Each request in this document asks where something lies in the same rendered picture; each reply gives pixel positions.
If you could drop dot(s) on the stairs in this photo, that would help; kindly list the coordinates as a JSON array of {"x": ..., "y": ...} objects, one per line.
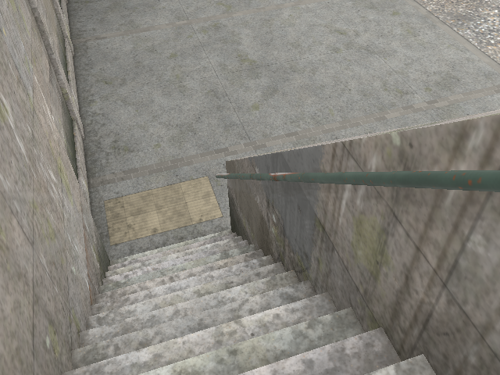
[{"x": 215, "y": 305}]

